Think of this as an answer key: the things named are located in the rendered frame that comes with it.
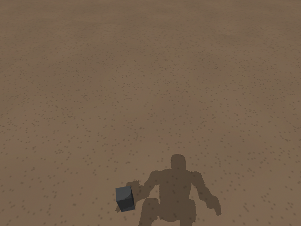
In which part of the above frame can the carton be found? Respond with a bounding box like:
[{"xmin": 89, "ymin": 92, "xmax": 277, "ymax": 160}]
[{"xmin": 116, "ymin": 186, "xmax": 135, "ymax": 212}]

